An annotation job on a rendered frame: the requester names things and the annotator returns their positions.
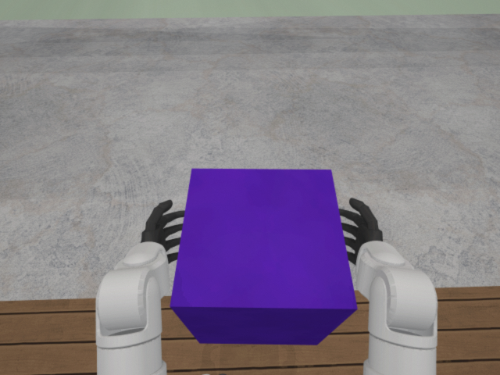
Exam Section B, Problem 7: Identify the robot left forearm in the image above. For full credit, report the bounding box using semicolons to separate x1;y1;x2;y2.
95;241;170;375

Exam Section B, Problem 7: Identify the robot left hand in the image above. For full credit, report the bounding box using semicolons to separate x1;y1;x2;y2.
141;200;185;264

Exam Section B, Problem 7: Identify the robot right hand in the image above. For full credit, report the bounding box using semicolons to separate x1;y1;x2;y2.
339;198;383;264

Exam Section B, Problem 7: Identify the carton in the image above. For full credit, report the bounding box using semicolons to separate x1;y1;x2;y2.
170;169;358;345

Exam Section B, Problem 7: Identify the robot right forearm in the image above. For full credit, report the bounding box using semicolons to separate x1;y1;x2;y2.
355;241;438;375

